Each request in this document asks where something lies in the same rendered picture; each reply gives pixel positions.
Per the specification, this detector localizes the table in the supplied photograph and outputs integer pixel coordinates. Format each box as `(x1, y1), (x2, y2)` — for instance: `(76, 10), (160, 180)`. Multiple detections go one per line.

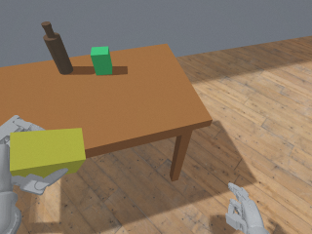
(0, 44), (213, 182)

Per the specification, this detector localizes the sponge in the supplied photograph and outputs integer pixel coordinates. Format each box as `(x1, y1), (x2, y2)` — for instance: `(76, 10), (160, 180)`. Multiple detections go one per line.
(10, 128), (86, 178)

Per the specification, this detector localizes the left robot hand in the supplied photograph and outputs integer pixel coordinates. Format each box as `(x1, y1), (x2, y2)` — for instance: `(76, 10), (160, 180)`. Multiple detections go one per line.
(0, 115), (68, 196)

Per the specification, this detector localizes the right robot hand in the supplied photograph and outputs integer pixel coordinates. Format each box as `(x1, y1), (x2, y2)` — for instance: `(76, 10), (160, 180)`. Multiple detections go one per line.
(225, 182), (265, 234)

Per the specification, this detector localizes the robot left forearm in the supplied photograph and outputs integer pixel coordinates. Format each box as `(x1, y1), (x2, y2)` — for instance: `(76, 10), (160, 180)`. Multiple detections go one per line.
(0, 191), (22, 234)

